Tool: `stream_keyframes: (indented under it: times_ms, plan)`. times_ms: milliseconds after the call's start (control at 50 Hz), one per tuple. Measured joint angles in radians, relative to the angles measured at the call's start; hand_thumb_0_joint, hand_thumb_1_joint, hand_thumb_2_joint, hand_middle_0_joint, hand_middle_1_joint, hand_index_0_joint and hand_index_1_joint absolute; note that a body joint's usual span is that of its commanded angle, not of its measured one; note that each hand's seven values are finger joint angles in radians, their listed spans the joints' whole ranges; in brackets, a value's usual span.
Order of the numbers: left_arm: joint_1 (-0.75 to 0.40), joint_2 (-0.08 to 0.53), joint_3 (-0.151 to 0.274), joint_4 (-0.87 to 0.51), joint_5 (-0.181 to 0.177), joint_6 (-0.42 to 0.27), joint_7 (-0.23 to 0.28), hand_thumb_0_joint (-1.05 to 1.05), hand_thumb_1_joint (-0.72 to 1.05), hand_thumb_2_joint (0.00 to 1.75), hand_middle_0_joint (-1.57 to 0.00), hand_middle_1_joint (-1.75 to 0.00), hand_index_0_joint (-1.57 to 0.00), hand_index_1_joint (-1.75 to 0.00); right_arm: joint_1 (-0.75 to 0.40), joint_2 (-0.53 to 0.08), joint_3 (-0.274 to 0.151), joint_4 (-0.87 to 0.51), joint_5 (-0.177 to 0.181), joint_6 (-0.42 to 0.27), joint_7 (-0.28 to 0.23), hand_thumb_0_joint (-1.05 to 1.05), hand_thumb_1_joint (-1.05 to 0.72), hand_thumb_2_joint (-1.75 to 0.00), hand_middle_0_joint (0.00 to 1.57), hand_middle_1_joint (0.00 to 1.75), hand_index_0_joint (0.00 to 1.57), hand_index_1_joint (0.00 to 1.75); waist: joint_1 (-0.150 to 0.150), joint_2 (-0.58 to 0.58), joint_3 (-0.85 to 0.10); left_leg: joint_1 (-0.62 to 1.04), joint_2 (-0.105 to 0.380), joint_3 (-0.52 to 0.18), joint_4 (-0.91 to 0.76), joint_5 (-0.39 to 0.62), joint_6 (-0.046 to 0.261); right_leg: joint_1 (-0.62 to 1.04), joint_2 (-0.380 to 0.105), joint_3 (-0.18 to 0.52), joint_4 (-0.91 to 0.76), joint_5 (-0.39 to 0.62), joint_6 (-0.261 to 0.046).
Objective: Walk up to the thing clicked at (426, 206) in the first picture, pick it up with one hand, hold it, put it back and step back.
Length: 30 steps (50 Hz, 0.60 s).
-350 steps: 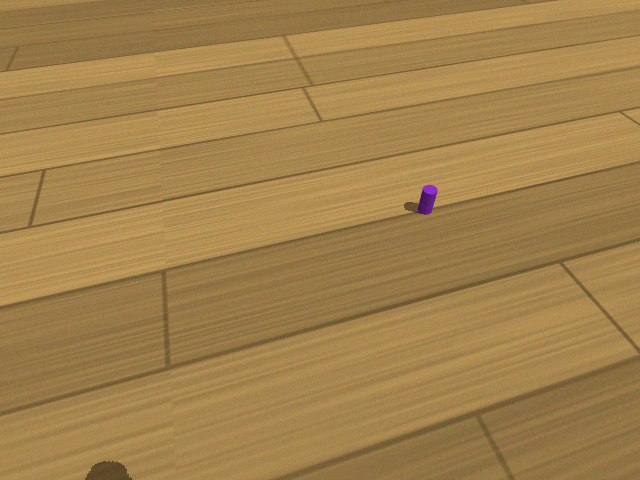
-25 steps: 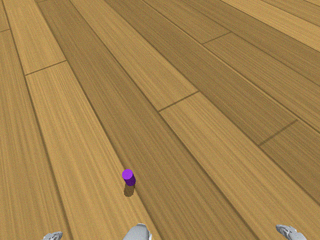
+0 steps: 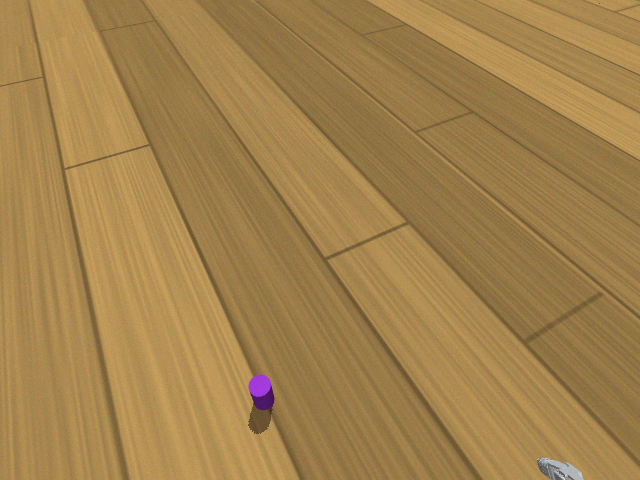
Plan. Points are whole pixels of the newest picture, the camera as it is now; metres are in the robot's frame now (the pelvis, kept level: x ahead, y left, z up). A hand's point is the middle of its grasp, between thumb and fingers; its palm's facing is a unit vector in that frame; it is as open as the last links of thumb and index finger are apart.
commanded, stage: walk up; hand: left
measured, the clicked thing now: (262, 392) +0.46 +0.21 -0.70
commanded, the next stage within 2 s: none
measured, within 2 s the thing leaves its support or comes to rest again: neither
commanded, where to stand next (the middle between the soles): +0.06 -0.01 m, yaw -3 degrees
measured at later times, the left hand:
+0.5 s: hand out of the picture +0.08 +0.25 -0.14, palm faces -0.02 -0.91 -0.41, open 7.4 cm
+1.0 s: hand out of the picture +0.05 +0.29 -0.16, palm faces -0.05 -0.93 -0.37, open 7.4 cm
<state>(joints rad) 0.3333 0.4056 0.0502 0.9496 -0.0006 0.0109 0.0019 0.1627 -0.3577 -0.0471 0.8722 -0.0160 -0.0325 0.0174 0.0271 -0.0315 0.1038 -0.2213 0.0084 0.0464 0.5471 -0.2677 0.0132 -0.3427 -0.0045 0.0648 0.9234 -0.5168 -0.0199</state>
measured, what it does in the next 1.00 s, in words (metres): steps on the spot: right foot, then left foot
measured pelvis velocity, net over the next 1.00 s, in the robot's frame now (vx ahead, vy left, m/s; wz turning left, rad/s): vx -0.02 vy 0.02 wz -0.06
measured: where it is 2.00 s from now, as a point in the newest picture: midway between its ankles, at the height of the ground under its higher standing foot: outside the picture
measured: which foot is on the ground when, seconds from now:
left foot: down 0.00-0.20, up 0.22-0.46, down 0.48-0.74, up 0.76-0.94, down 0.96-1.00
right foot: up 0.00-0.16, down 0.18-0.98, up 1.00-1.00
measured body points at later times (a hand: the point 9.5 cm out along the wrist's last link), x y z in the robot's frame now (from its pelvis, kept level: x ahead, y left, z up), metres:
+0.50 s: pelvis -0.04 -0.01 -0.02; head -0.01 -0.03 +0.43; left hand +0.08 +0.29 -0.11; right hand +0.01 -0.33 -0.15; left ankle -0.07 +0.11 -0.73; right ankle +0.04 -0.14 -0.73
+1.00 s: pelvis -0.02 +0.02 -0.01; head +0.01 +0.03 +0.44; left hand +0.05 +0.34 -0.14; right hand +0.07 -0.31 -0.12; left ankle +0.03 +0.13 -0.73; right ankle +0.00 -0.13 -0.72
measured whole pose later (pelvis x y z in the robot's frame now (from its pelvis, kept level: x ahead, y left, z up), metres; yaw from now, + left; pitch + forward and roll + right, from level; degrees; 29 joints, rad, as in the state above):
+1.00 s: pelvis -0.02 +0.02 -0.01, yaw -3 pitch -3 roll +0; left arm 0.23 0.40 0.04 0.93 0.01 0.04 -0.01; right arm 0.18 -0.40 -0.05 0.90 -0.01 -0.04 0.00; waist 0.03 -0.02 0.11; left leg -0.33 0.00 0.03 0.66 -0.26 0.02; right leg -0.34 0.00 0.09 0.77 -0.39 0.00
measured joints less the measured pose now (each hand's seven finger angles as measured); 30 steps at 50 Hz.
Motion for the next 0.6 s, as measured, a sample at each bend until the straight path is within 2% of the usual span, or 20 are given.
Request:
stream_keyframes:
  times_ms: [120,160,180,200,220,260,300,340,380,420,460,480,500,520,540,560,600]
  plan:
    - [-0.107,-0.002,0.003,-0.044,-0.009,0.012,0.008,0.01,0.91,0.9,-0.2,-0.3,-0.2,-0.3,-0.065,-0.005,0.013,-0.023,0.011,0.052,-0.015,0.01,-0.9,-0.9,0.21,0.3,0.21,0.3,-0.011,0.023,0.052,-0.049,0.036,-0.001,0.098,-0.045,-0.016,-0.068,-0.003,-0.029,-0.036,0.075,0.015]
    - [-0.129,-0.003,0.003,-0.06,-0.007,0.011,0.01,0.01,0.91,0.9,-0.2,-0.3,-0.2,-0.3,-0.082,-0.011,0.01,-0.037,0.016,0.073,-0.014,0.01,-0.9,-0.9,0.21,0.3,0.21,0.3,-0.014,0.036,0.058,-0.081,0.049,-0.002,0.151,-0.069,-0.027,-0.046,-0.005,-0.054,-0.12,0.145,0.012]
    - [-0.133,-0.001,0.004,-0.067,-0.003,0.006,0.01,0.01,0.91,0.9,-0.2,-0.3,-0.2,-0.3,-0.087,-0.015,0.009,-0.042,0.021,0.083,-0.014,0.01,-0.9,-0.9,0.21,0.3,0.21,0.3,-0.012,0.039,0.056,-0.102,0.053,0.001,0.187,-0.087,-0.034,-0.024,-0.006,-0.062,-0.188,0.211,0.01]
    - [-0.142,-0.007,0.007,-0.069,0.004,0.001,0.012,0.01,0.91,0.9,-0.2,-0.3,-0.2,-0.3,-0.1,-0.022,0.005,-0.044,0.027,0.092,-0.014,0.01,-0.9,-0.9,0.21,0.3,0.21,0.3,-0.012,0.056,0.062,-0.127,0.066,-0.005,0.233,-0.101,-0.032,-0.027,0.006,-0.068,-0.193,0.216,0.01]
    - [-0.154,-0.014,0.007,-0.074,0.01,-0.002,0.013,0.01,0.91,0.9,-0.2,-0.3,-0.2,-0.3,-0.114,-0.027,0.001,-0.045,0.032,0.101,-0.018,0.01,-0.9,-0.9,0.21,0.3,0.21,0.3,-0.018,0.07,0.075,-0.159,0.055,-0.037,0.3,-0.158,-0.021,-0.041,0.012,-0.074,-0.172,0.207,0.006]
    - [-0.175,-0.023,-0.002,-0.094,0.019,-0.005,0.013,0.01,0.91,0.9,-0.2,-0.3,-0.2,-0.3,-0.131,-0.032,-0.006,-0.049,0.036,0.12,-0.029,0.01,-0.9,-0.9,0.21,0.3,0.21,0.3,-0.015,0.069,0.099,-0.226,-0.019,-0.104,0.501,-0.287,-0.005,-0.069,0.002,-0.06,-0.151,0.206,-0.003]
    - [-0.192,-0.038,-0.009,-0.114,0.023,-0.006,0.017,0.01,0.9,0.9,-0.21,-0.3,-0.2,-0.3,-0.128,-0.044,-0.013,-0.051,0.043,0.124,-0.034,0.01,-0.9,-0.9,0.21,0.3,0.2,0.3,-0.012,0.077,0.112,-0.272,-0.078,-0.156,0.676,-0.302,-0.001,-0.08,-0.002,-0.049,-0.173,0.232,-0.003]
    - [-0.207,-0.048,-0.011,-0.13,0.03,-0.003,0.023,0.01,0.9,0.9,-0.21,-0.3,-0.21,-0.3,-0.108,-0.053,-0.015,-0.048,0.045,0.118,-0.036,0.01,-0.9,-0.9,0.21,0.3,0.2,0.3,-0.01,0.083,0.11,-0.283,-0.103,-0.176,0.758,-0.278,-0.009,-0.093,-0.006,-0.044,-0.196,0.257,-0.003]
    - [-0.214,-0.057,-0.01,-0.139,0.039,-0.006,0.027,0.01,0.9,0.9,-0.21,-0.3,-0.21,-0.3,-0.07,-0.059,-0.012,-0.028,0.04,0.104,-0.033,0.01,-0.91,-0.9,0.21,0.3,0.2,0.3,-0.009,0.089,0.095,-0.242,-0.094,-0.175,0.697,-0.254,-0.02,-0.095,-0.008,-0.048,-0.215,0.271,-0.005]
    - [-0.208,-0.062,-0.008,-0.146,0.049,-0.01,0.022,0.01,0.9,0.9,-0.21,-0.3,-0.21,-0.3,-0.022,-0.057,-0.007,0.004,0.025,0.095,-0.022,0.01,-0.91,-0.9,0.2,0.3,0.2,0.3,-0.014,0.086,0.064,-0.169,-0.064,-0.143,0.522,-0.28,-0.029,-0.093,-0.014,-0.06,-0.225,0.271,-0.012]
    - [-0.195,-0.059,-0.007,-0.151,0.049,-0.011,0.012,0.01,0.9,0.9,-0.21,-0.3,-0.21,-0.3,0.028,-0.052,-0.002,0.035,0.009,0.088,-0.009,0.01,-0.91,-0.9,0.21,0.3,0.2,0.3,-0.022,0.071,0.031,-0.087,-0.043,-0.098,0.316,-0.313,-0.022,-0.09,-0.028,-0.074,-0.223,0.266,-0.01]
    - [-0.188,-0.054,-0.008,-0.15,0.045,-0.01,0.007,0.01,0.9,0.9,-0.21,-0.3,-0.21,-0.3,0.052,-0.05,-0.001,0.048,0.001,0.084,-0.004,0.01,-0.91,-0.9,0.21,0.3,0.2,0.3,-0.026,0.063,0.017,-0.042,-0.037,-0.076,0.204,-0.279,-0.01,-0.088,-0.036,-0.08,-0.218,0.263,-0.001]
    - [-0.182,-0.046,-0.007,-0.144,0.04,-0.008,0.005,0.01,0.9,0.9,-0.21,-0.3,-0.21,-0.3,0.068,-0.044,-0.003,0.063,-0.008,0.079,-0.001,0.01,-0.91,-0.9,0.21,0.3,0.2,0.3,-0.028,0.045,0.011,-0.013,-0.045,-0.063,0.134,-0.181,0.001,-0.087,-0.048,-0.075,-0.208,0.259,0.01]
    - [-0.172,-0.038,-0.005,-0.132,0.035,-0.006,0.007,0.01,0.9,0.9,-0.21,-0.3,-0.21,-0.3,0.08,-0.035,-0.005,0.075,-0.02,0.079,0.003,0.01,-0.91,-0.9,0.21,0.3,0.2,0.3,-0.024,0.02,0.009,0.007,-0.058,-0.046,0.11,-0.135,0.005,-0.084,-0.056,-0.055,-0.194,0.235,0.015]
    - [-0.156,-0.037,-0.003,-0.111,0.028,-0.003,0.011,0.01,0.9,0.9,-0.21,-0.3,-0.21,-0.3,0.095,-0.033,-0.004,0.079,-0.029,0.08,0.008,0.01,-0.91,-0.9,0.21,0.3,0.2,0.3,-0.028,0.015,-0.007,0.012,-0.057,-0.04,0.104,-0.129,0.011,-0.086,-0.045,-0.039,-0.178,0.169,0.017]
    - [-0.141,-0.035,-0.002,-0.087,0.024,-0.001,0.013,0.01,0.9,0.9,-0.21,-0.3,-0.21,-0.3,0.107,-0.033,-0.003,0.081,-0.032,0.079,0.014,0.01,-0.9,-0.9,0.21,0.3,0.2,0.3,-0.04,0.022,-0.022,0.013,-0.048,-0.043,0.102,-0.132,0.017,-0.088,-0.024,-0.029,-0.148,0.105,0.016]
    - [-0.12,-0.021,0.003,-0.046,0.015,0.0,0.013,0.01,0.9,0.9,-0.21,-0.3,-0.21,-0.3,0.118,-0.023,0.002,0.084,-0.035,0.068,0.014,0.01,-0.9,-0.9,0.21,0.3,0.21,0.3,-0.058,0.018,-0.03,0.028,-0.036,-0.045,0.078,-0.123,0.018,-0.081,0.005,-0.004,-0.101,0.071,0.011]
